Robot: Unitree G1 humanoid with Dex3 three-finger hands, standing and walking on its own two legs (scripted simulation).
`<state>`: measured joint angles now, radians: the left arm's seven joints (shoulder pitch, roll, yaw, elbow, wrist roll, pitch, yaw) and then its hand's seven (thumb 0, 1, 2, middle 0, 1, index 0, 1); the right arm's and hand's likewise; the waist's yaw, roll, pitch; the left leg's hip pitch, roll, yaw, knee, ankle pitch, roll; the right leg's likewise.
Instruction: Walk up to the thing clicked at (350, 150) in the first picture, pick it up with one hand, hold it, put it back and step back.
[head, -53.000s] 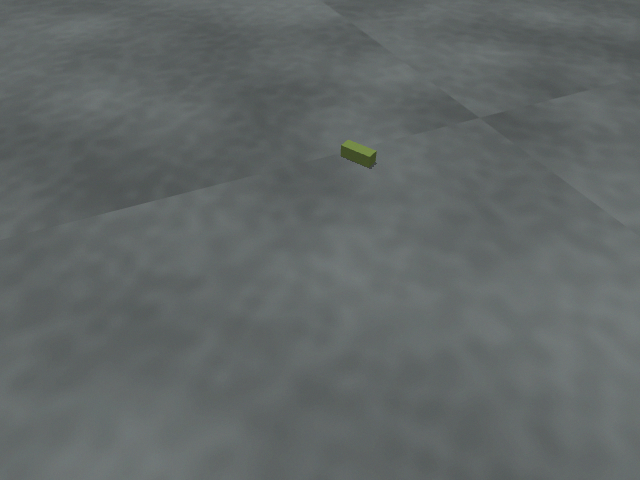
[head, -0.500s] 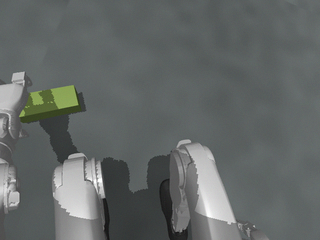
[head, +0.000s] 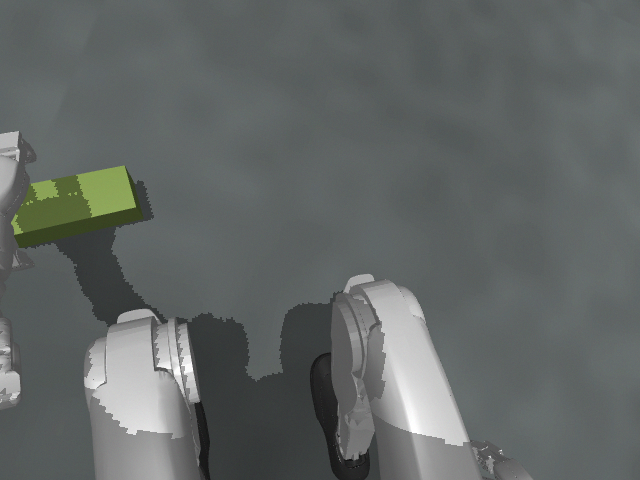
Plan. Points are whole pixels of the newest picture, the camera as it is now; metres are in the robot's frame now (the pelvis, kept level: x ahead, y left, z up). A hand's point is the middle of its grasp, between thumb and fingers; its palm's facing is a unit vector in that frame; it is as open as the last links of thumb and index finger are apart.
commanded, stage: rise first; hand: left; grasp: from above
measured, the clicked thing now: (72, 206) +0.49 +0.29 -0.29
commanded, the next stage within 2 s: approach in 0.92 s
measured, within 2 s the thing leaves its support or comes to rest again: neither
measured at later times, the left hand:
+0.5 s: hand out of the picture +0.45 +0.33 -0.17, palm faces -0.44 -0.10 -0.89, open 14.2 cm
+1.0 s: hand out of the picture +0.45 +0.33 -0.17, palm faces -0.43 -0.10 -0.90, open 14.1 cm
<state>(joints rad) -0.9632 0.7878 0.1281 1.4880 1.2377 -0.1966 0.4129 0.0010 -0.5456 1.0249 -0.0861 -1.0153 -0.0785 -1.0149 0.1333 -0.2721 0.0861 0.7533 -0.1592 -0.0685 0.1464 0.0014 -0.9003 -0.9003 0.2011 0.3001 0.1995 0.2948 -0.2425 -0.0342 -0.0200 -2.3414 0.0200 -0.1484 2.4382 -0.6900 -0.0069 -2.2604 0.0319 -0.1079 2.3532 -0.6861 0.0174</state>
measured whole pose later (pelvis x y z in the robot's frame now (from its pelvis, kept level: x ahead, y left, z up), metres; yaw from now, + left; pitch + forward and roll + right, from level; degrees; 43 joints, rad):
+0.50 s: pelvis +0.00 +0.00 +0.00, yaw +0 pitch +33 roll -9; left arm -0.96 0.81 0.11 1.46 1.24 -0.19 0.38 0.00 -0.54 1.02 -0.08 -1.02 -0.08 -1.02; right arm 0.15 -0.27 0.10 0.74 -0.15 -0.06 0.16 0.00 -0.90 -0.90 0.20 0.30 0.20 0.29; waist -0.25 -0.03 -0.02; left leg -2.34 0.01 -0.15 2.44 -0.69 0.00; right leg -2.25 0.03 -0.11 2.35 -0.69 0.02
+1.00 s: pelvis +0.00 +0.00 +0.00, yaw +0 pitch +33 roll -9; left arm -0.98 0.82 0.12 1.48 1.25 -0.19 0.39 0.00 -0.54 1.02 -0.09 -1.03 -0.08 -1.03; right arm 0.16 -0.27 0.11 0.74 -0.15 -0.06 0.15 0.00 -0.90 -0.90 0.20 0.30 0.20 0.29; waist -0.26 -0.03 -0.03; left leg -2.35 0.01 -0.15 2.43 -0.68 0.00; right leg -2.25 0.03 -0.11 2.34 -0.68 0.02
